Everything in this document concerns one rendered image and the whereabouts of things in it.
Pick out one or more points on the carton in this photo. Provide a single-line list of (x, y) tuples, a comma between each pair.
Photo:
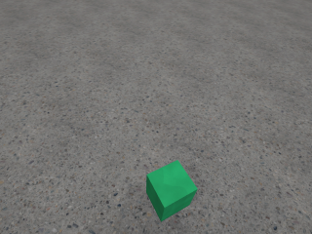
[(170, 189)]

